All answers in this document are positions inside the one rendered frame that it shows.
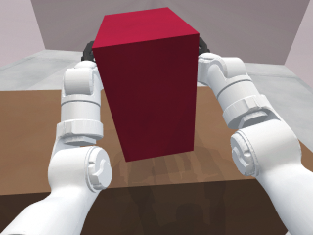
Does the robot right hand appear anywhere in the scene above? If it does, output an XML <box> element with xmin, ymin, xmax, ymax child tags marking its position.
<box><xmin>199</xmin><ymin>37</ymin><xmax>210</xmax><ymax>55</ymax></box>

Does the pedestal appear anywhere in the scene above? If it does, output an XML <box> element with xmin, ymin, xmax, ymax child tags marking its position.
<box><xmin>0</xmin><ymin>86</ymin><xmax>313</xmax><ymax>235</ymax></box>

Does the carton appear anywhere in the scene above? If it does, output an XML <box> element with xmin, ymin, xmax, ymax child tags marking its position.
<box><xmin>91</xmin><ymin>7</ymin><xmax>200</xmax><ymax>162</ymax></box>

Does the robot left hand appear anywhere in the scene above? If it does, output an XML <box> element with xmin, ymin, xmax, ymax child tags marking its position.
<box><xmin>81</xmin><ymin>40</ymin><xmax>96</xmax><ymax>63</ymax></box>

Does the right robot forearm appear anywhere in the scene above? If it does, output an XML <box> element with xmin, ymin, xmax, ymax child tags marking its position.
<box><xmin>197</xmin><ymin>53</ymin><xmax>302</xmax><ymax>159</ymax></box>

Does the right robot upper arm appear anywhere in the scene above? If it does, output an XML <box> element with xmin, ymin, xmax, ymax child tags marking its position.
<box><xmin>230</xmin><ymin>118</ymin><xmax>313</xmax><ymax>235</ymax></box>

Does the left robot upper arm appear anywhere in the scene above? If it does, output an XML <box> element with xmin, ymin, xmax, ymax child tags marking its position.
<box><xmin>0</xmin><ymin>146</ymin><xmax>112</xmax><ymax>235</ymax></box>

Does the left robot forearm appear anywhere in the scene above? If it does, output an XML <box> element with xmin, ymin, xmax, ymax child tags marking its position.
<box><xmin>48</xmin><ymin>60</ymin><xmax>104</xmax><ymax>185</ymax></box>

